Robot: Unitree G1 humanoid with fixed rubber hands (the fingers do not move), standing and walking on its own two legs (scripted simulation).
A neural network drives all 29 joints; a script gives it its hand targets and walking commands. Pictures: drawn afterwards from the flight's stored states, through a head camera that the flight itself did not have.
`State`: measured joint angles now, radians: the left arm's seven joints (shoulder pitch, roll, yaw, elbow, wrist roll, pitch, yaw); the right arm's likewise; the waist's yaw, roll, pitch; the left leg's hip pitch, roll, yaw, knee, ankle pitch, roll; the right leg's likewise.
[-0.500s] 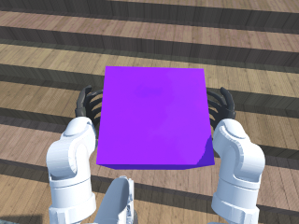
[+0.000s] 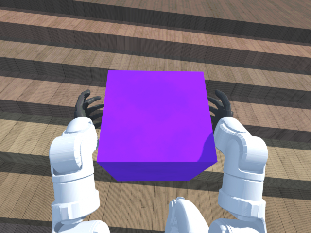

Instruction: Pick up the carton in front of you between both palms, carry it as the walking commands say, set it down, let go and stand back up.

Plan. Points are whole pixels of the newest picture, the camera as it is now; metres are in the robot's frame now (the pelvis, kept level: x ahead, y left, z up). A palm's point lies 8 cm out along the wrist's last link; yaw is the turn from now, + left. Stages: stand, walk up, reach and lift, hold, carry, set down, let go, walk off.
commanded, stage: carry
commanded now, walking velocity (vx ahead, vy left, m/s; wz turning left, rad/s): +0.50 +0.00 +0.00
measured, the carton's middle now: (154, 133) +0.36 +0.00 +0.10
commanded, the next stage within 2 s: none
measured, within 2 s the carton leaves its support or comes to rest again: neither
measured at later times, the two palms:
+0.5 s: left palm (98, 8) +0.70 +0.17 +0.27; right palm (195, 23) +0.68 -0.13 +0.26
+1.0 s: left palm out of the picture +0.88 +0.19 +0.43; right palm out of the picture +0.92 -0.12 +0.43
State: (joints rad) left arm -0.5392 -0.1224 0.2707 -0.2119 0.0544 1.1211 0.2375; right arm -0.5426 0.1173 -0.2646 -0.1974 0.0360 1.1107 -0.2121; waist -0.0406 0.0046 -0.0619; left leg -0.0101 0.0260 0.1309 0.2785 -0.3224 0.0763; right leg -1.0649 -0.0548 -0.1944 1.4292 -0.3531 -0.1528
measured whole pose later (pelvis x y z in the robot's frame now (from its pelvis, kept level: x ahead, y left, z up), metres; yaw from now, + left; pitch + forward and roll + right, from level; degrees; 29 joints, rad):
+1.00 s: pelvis +0.55 +0.00 +0.29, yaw +0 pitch +4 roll -2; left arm -0.62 -0.13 0.27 -0.19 0.00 1.17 0.23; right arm -0.60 0.14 -0.37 -0.23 -0.06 1.18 -0.20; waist 0.13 0.01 0.02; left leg -0.64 -0.02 -0.04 1.42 -0.42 0.03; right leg -0.53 0.02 -0.13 0.76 -0.31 -0.08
